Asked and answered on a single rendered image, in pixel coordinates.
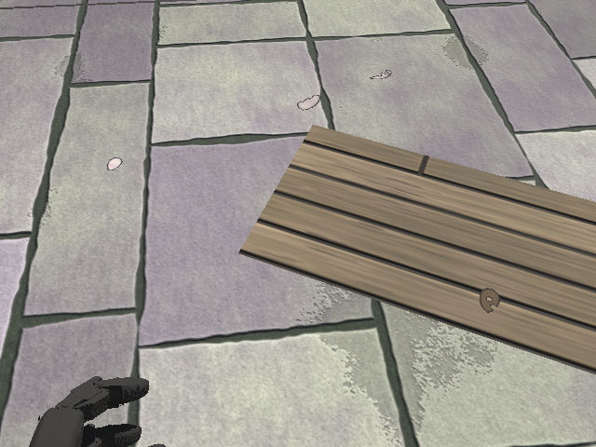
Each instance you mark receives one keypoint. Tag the robot left hand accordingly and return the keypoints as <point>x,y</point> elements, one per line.
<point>63,426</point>

